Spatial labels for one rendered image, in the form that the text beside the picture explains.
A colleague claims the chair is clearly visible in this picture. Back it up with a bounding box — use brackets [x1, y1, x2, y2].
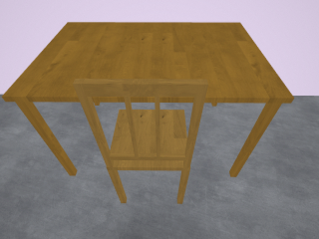
[73, 79, 208, 204]

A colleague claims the table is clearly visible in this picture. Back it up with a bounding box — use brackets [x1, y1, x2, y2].
[2, 22, 295, 177]

